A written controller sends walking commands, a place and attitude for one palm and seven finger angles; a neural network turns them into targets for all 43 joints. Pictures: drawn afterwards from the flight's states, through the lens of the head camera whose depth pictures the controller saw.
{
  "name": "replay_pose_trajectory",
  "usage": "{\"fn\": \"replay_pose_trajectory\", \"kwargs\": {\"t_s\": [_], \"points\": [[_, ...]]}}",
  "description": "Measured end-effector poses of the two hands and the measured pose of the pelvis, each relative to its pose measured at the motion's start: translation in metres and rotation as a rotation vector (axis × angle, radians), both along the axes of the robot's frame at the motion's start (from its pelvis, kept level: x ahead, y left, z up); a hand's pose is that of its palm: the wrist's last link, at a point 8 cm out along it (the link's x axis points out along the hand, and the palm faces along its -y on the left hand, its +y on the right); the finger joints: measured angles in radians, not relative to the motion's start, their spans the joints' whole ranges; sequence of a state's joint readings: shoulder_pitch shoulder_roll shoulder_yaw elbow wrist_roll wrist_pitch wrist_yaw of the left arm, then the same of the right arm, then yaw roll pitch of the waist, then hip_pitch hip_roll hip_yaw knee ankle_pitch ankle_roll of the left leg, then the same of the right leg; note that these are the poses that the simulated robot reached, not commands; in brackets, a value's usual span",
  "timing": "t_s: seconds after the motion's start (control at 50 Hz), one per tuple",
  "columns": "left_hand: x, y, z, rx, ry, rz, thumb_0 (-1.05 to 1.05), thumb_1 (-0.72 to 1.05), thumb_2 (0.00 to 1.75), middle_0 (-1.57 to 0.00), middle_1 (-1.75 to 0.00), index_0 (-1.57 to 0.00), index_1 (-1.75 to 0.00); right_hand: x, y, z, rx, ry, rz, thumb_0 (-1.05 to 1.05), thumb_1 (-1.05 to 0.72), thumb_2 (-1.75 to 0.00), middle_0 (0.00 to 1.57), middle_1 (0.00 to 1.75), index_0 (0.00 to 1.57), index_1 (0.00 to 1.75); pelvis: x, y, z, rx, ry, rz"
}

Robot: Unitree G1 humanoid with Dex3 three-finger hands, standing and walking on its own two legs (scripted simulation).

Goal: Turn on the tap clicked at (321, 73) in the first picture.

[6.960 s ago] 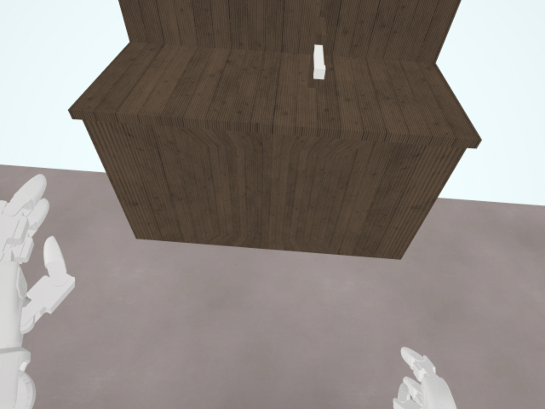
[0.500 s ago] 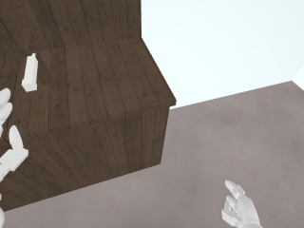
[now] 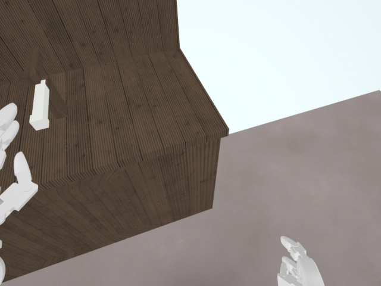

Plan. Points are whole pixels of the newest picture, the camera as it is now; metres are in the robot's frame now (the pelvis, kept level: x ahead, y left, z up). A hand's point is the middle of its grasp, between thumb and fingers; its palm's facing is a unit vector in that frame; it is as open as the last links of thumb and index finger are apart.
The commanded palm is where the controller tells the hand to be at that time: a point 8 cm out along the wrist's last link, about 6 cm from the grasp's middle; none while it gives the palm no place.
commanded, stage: shuffle to correct the standing spot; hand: left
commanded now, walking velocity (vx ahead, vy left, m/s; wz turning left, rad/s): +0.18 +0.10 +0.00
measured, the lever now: (39, 121) +0.45 +0.36 +0.09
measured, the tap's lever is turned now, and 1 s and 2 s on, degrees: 0 0 0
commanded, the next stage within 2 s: come to a stop and stand still in 0.40 s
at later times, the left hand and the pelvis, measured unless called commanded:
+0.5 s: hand (10, 150) +0.30 +0.30 +0.18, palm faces +0.38 -0.84 -0.38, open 7.4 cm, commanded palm +0.24 +0.33 +0.19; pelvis +0.07 +0.05 +0.00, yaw -3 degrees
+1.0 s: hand (11, 143) +0.32 +0.31 +0.17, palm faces +0.34 -0.88 -0.35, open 7.4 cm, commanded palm +0.26 +0.35 +0.19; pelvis +0.09 +0.07 +0.02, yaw -2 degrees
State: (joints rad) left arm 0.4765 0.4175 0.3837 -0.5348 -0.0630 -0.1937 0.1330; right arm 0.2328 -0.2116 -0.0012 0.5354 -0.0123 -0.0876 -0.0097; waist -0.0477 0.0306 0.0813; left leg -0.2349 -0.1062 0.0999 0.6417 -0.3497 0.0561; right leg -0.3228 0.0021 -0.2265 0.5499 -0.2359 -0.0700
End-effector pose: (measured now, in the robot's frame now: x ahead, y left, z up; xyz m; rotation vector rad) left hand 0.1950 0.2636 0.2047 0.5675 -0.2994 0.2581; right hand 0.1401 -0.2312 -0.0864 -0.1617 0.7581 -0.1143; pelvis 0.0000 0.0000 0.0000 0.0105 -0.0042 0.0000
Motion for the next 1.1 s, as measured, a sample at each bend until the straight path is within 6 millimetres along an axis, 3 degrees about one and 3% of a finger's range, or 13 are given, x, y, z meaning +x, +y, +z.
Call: {"fn": "replay_pose_trajectory", "kwargs": {"t_s": [0.06,0.14,0.3,0.42,0.52,0.68,0.78,0.88,1.02,1.1], "points": [[-0.008,0.005,-0.005,0.017,0.010,0.009,0.01,0.89,0.90,-0.22,-0.31,-0.21,-0.30,0.010,-0.002,-0.010,-0.013,0.032,0.019,0.02,-0.91,-0.89,0.20,0.30,0.20,0.30,0.000,0.001,-0.006,-0.015,-0.019,-0.013],[-0.012,0.017,-0.011,-0.031,0.027,0.073,0.01,0.89,0.90,-0.22,-0.31,-0.21,-0.30,0.018,-0.003,-0.003,-0.019,0.054,0.020,0.02,-0.91,-0.89,0.20,0.30,0.20,0.30,0.009,0.001,0.001,-0.003,-0.021,-0.034],[0.019,0.023,-0.006,-0.120,0.004,0.074,0.01,0.89,0.90,-0.21,-0.31,-0.21,-0.30,0.040,0.003,0.016,-0.066,0.023,0.008,0.02,-0.91,-0.89,0.20,0.30,0.20,0.30,0.030,0.019,0.017,0.039,-0.020,-0.025],[0.047,0.050,-0.005,-0.095,-0.036,0.027,0.01,0.89,0.90,-0.22,-0.31,-0.21,-0.30,0.066,0.024,0.021,-0.093,-0.042,-0.048,0.02,-0.91,-0.89,0.20,0.30,0.20,0.30,0.055,0.046,0.006,-0.010,-0.008,-0.041],[0.070,0.075,-0.016,-0.110,-0.036,0.056,0.01,0.89,0.90,-0.21,-0.31,-0.21,-0.30,0.084,0.052,0.023,-0.069,-0.047,-0.040,0.02,-0.91,-0.89,0.20,0.30,0.20,0.30,0.072,0.056,0.003,0.014,-0.010,-0.049],[0.093,0.069,-0.004,-0.111,-0.029,0.024,0.01,0.89,0.90,-0.21,-0.30,-0.21,-0.30,0.115,0.085,0.014,0.000,-0.036,0.047,0.02,-0.91,-0.89,0.20,0.30,0.20,0.30,0.099,0.065,0.007,-0.036,-0.022,-0.021],[0.095,0.085,-0.006,-0.127,0.009,0.059,0.01,0.89,0.90,-0.22,-0.31,-0.21,-0.30,0.130,0.089,0.024,-0.012,-0.039,0.035,0.02,-0.91,-0.89,0.20,0.30,0.20,0.30,0.108,0.072,0.013,-0.025,-0.004,-0.045],[0.096,0.096,-0.017,-0.160,0.057,0.095,0.01,0.89,0.90,-0.21,-0.30,-0.21,-0.30,0.138,0.086,0.033,-0.058,-0.046,0.033,0.02,-0.91,-0.89,0.20,0.30,0.20,0.30,0.102,0.076,0.015,-0.032,0.006,-0.043],[0.080,0.082,-0.015,-0.186,0.058,0.043,0.01,0.89,0.90,-0.21,-0.30,-0.21,-0.30,0.130,0.083,0.043,-0.076,-0.069,0.033,0.02,-0.91,-0.89,0.20,0.30,0.20,0.30,0.084,0.074,0.017,-0.045,0.004,-0.035],[0.082,0.116,0.035,0.074,-0.156,0.073,0.01,0.88,0.90,-0.22,-0.31,-0.22,-0.30,0.108,0.080,0.035,-0.089,-0.053,0.092,0.01,-0.91,-0.89,0.20,0.30,0.20,0.30,0.059,0.067,0.013,-0.033,0.002,-0.017]]}}
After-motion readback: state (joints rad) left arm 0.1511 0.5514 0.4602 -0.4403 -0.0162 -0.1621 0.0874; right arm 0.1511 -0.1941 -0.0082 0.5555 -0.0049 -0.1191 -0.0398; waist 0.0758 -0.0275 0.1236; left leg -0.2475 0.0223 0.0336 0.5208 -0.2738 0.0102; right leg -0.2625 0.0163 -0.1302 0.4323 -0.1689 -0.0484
